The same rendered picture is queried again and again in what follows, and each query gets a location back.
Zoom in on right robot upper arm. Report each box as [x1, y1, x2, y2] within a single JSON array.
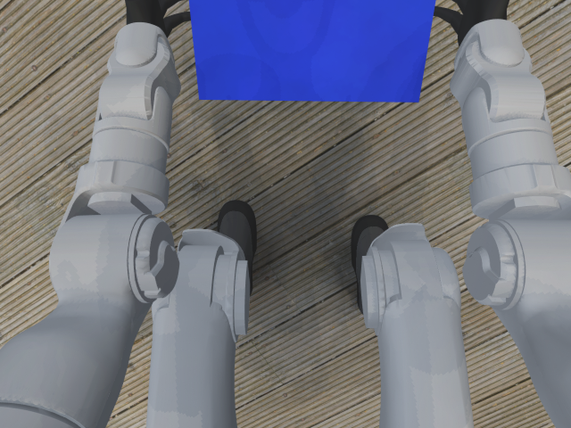
[[462, 218, 571, 428]]

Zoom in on left robot shin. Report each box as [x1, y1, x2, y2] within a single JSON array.
[[152, 229, 245, 318]]

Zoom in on left robot hand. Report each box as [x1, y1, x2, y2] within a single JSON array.
[[125, 0, 191, 38]]

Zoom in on right robot hand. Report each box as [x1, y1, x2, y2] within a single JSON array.
[[434, 0, 509, 46]]

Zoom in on robot right forearm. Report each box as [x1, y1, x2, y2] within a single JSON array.
[[450, 19, 571, 221]]

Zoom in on carton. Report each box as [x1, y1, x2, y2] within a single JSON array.
[[189, 0, 436, 103]]

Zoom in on right robot shin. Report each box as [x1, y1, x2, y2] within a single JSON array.
[[366, 223, 461, 311]]

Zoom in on robot shin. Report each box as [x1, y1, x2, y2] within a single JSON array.
[[366, 223, 461, 311], [152, 229, 245, 318]]

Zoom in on robot left forearm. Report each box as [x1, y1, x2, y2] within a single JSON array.
[[49, 22, 181, 290]]

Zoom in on left robot upper arm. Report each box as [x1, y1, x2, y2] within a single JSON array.
[[0, 213, 179, 428]]

